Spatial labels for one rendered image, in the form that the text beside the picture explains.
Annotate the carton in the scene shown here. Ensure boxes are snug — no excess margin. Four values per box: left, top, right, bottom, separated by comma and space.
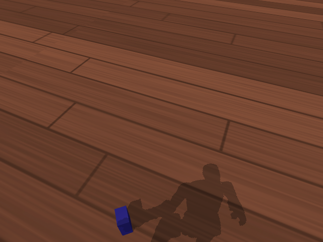
115, 206, 133, 235

